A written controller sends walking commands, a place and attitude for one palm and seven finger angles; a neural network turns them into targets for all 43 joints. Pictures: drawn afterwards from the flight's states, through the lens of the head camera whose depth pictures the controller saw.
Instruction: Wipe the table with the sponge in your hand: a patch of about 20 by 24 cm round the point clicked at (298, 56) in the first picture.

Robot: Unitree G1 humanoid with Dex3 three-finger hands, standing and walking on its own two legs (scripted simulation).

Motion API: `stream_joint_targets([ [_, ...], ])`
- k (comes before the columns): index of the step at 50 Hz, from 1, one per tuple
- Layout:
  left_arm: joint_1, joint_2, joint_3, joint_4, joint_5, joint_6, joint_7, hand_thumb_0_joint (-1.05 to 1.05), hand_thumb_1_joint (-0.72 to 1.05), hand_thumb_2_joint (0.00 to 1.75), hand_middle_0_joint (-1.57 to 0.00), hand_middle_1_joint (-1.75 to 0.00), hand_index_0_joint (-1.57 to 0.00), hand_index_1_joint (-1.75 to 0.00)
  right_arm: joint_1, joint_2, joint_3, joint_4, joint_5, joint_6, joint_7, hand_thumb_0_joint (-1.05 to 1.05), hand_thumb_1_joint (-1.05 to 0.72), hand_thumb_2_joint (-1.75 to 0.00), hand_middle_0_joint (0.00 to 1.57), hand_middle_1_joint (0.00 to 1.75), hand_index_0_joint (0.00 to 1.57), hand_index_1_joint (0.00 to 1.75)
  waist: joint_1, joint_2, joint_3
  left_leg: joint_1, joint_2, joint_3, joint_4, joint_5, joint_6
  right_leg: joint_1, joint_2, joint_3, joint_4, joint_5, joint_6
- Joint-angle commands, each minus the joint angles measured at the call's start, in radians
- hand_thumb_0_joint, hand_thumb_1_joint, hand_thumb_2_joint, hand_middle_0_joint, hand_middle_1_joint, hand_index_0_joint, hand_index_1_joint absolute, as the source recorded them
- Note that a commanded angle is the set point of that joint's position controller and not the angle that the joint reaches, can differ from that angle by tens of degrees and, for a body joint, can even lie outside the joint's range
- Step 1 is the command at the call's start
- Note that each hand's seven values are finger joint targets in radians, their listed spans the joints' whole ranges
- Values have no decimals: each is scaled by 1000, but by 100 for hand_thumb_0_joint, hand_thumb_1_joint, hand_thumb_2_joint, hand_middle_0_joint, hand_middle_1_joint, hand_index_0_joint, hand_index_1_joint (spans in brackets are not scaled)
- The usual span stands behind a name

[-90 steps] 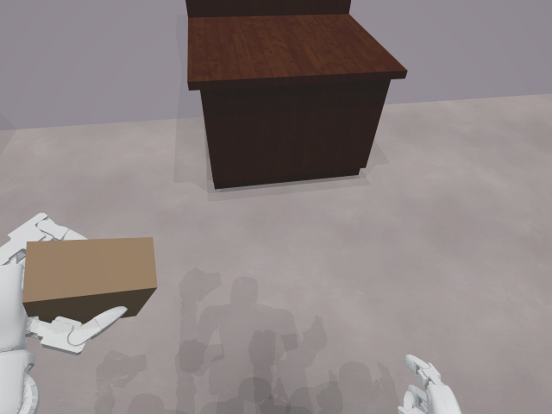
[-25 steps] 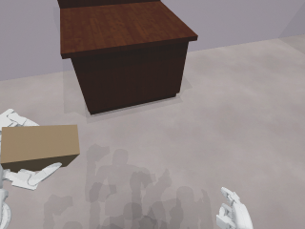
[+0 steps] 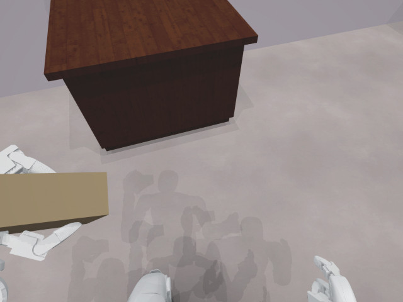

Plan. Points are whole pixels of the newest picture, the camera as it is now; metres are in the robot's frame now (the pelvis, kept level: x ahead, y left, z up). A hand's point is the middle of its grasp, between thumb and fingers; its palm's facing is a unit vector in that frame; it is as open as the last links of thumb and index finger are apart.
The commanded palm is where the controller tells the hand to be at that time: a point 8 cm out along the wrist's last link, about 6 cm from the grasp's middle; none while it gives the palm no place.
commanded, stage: walk to a spot facing it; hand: left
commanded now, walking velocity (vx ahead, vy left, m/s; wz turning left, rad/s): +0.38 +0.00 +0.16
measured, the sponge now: (67, 203) +0.23 +0.20 +0.15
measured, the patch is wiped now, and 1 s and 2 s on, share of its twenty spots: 0.00 0.00 0.00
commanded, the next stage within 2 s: turn to face it in 1.08 s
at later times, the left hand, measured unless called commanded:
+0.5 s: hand (69, 123) +0.35 +0.23 +0.18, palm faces +0.48 -0.74 -0.47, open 9.7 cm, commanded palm +0.30 +0.26 +0.18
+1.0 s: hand (70, 74) +0.47 +0.27 +0.18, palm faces +0.57 -0.71 -0.41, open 9.7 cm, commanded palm +0.40 +0.29 +0.18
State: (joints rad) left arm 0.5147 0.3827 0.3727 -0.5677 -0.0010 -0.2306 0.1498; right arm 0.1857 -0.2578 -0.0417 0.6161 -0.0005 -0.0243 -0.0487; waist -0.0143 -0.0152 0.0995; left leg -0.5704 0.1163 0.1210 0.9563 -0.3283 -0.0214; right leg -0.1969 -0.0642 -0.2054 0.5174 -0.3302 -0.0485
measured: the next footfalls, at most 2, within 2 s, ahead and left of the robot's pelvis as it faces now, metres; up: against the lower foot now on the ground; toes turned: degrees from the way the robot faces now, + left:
left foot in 0.14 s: +0.19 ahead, +0.13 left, +0.00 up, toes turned +11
right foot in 0.50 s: +0.24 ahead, -0.16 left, +0.00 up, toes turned -7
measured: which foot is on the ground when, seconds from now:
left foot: up 0.00-0.12, down 0.14-0.50, up 0.52-0.84, down 0.86-1.00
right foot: down 0.00-0.14, up 0.16-0.48, down 0.50-0.86, up 0.88-1.00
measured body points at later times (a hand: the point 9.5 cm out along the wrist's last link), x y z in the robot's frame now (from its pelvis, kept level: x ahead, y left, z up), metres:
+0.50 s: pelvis +0.16 -0.03 -0.01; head +0.18 -0.04 +0.44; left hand +0.32 +0.26 +0.21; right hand +0.33 -0.20 -0.12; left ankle +0.15 +0.12 -0.74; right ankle +0.19 -0.15 -0.73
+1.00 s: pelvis +0.30 -0.01 -0.02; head +0.32 +0.02 +0.43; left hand +0.44 +0.31 +0.20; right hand +0.52 -0.21 -0.08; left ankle +0.35 +0.09 -0.74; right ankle +0.27 -0.15 -0.64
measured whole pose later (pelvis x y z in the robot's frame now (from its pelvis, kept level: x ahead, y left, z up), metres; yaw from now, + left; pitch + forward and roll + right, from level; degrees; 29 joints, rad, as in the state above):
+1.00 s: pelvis +0.30 -0.01 -0.02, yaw +12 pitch -2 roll -1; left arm 0.38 0.44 0.42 -0.55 -0.01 -0.23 0.16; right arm 0.15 -0.16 -0.03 0.58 0.02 -0.05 -0.03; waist -0.03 -0.04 0.09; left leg -0.38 0.05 0.13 0.64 -0.23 0.07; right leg -0.46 -0.08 -0.07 1.29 -0.52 0.04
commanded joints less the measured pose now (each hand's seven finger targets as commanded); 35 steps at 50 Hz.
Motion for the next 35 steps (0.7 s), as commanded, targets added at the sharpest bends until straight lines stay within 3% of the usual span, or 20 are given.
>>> stream_joint_targets([
  [1,-6,162,162,-218,-27,-59,52,0,10,130,-120,-160,-120,-160,-64,-15,-10,-184,-2,-59,-1,0,-90,-90,20,30,20,30,46,-109,-223,69,-32,84,-277,44,15,222,-242,164,-108,588,-107],
  [4,-42,154,147,-180,-29,-51,61,0,10,130,-120,-160,-120,-160,-22,-25,-21,-179,-3,-56,-18,0,-90,-90,20,30,20,30,10,-79,-254,307,-102,160,-435,186,23,136,-184,98,52,599,-50],
  [5,-55,135,117,-177,-30,-52,57,0,10,130,-120,-160,-120,-160,-7,-41,-32,-182,0,-56,-28,0,-90,-90,20,30,20,30,-12,-11,-282,452,-85,122,-487,216,42,72,-162,64,206,563,-14],
  [6,-85,150,129,-200,-28,-66,59,0,10,130,-120,-160,-120,-160,-11,-52,-36,-189,0,-56,-32,0,-90,-90,20,30,20,30,-18,122,-322,619,20,-58,-511,236,106,-75,-100,39,394,387,30],
  [7,-108,142,120,-205,-36,-73,56,0,10,130,-120,-160,-120,-160,-32,-75,-36,-191,-2,-56,-26,0,-90,-90,20,30,20,30,-4,327,-322,729,282,-462,-563,375,235,-323,12,73,627,-186,62],
  [8,-155,191,131,-170,-28,-72,55,0,10,130,-120,-160,-120,-160,-35,-56,-12,-199,0,-63,-14,0,-90,-90,20,30,20,30,-4,280,-268,656,368,-644,-624,351,312,-421,41,176,773,-315,57],
  [9,-188,202,129,-96,-22,-59,37,0,10,130,-120,-160,-120,-160,-56,-63,-7,-176,0,-62,-8,0,-90,-90,20,30,20,30,-7,202,-195,524,373,-611,-676,134,308,-454,-18,233,799,-267,56],
  [10,-234,219,136,-137,-23,-56,25,0,10,130,-120,-160,-120,-160,-78,-54,-11,-172,-1,-69,-13,0,-90,-90,20,30,20,30,-2,206,-150,457,363,-591,-692,25,306,-465,-56,245,782,-235,66],
  [11,-242,197,127,-173,-17,-61,23,0,10,130,-120,-160,-120,-160,-70,-53,-19,-160,5,-74,-12,0,-90,-90,20,30,20,30,5,203,-124,411,329,-502,-690,-20,288,-466,-72,236,751,-206,69],
  [15,-134,148,108,-269,-24,-69,20,0,10,130,-120,-160,-120,-160,-67,-50,-12,-160,7,-113,-2,0,-90,-90,20,30,20,30,32,277,-151,249,188,-191,-724,-134,186,-247,-58,118,478,-48,75],
  [18,-90,106,88,-211,-27,-64,22,0,10,130,-120,-160,-120,-160,-48,-43,-6,-149,5,-130,-3,0,-90,-90,20,30,20,30,17,294,-152,232,174,-140,-729,-146,168,-153,-26,50,309,-29,90],
  [23,-143,103,82,-78,-20,-37,23,0,10,130,-120,-160,-120,-160,-37,-34,-4,-130,7,-115,-25,0,-90,-90,20,30,20,30,24,168,-171,258,130,-81,-514,-136,118,2,32,-22,24,-10,101],
  [24,-166,112,79,-54,-15,-28,22,0,10,130,-120,-160,-120,-160,-31,-23,-2,-125,9,-107,-27,0,-90,-90,20,30,20,30,25,54,-178,219,86,-43,-357,-135,96,60,-9,50,-71,-22,79],
  [25,-180,125,75,-40,-7,-16,22,0,10,130,-120,-160,-120,-160,-22,3,-1,-128,14,-98,-26,0,-90,-90,20,30,20,30,26,-189,-203,74,-13,42,-64,-155,64,154,-184,330,-183,-82,-3],
  [26,-197,186,105,-49,-14,0,28,0,10,130,-120,-160,-120,-160,-93,0,11,-153,12,-101,-28,0,-90,-90,20,30,20,30,57,-390,-168,-180,-97,-9,211,-282,32,257,-380,672,-260,59,-113],
  [27,-237,202,115,-72,-21,-6,32,0,10,130,-120,-160,-120,-160,-109,-22,14,-131,5,-108,-28,0,-90,-90,20,30,20,30,44,-248,-167,-239,-55,-110,336,-224,19,275,-442,664,-262,176,-149],
  [28,-239,159,85,-48,-21,-13,20,0,10,130,-120,-160,-120,-160,-72,-21,5,-109,5,-109,-25,0,-90,-90,20,30,20,30,23,-198,-177,-205,-23,-143,360,-142,11,247,-389,583,-239,168,-126],
  [30,-198,188,109,-98,-15,-24,17,0,10,130,-120,-160,-120,-160,-108,-32,7,-109,10,-82,-20,0,-90,-90,20,30,20,30,35,-133,-142,-206,-7,-125,341,-112,-3,233,-345,425,-193,362,-117],
  [33,-145,176,122,-157,-7,-56,24,0,10,130,-120,-160,-120,-160,-100,-26,10,-121,2,-63,-10,0,-90,-90,20,30,20,30,20,-130,-136,-138,1,-57,136,-63,1,233,-302,169,-162,571,-83],
  [35,-114,196,150,-211,-11,-63,33,0,10,130,-120,-160,-120,-160,-110,-16,0,-151,4,-59,-10,0,-90,-90,20,30,20,30,29,-141,-156,-16,-7,3,-74,-30,9,219,-288,97,-147,611,-72],
])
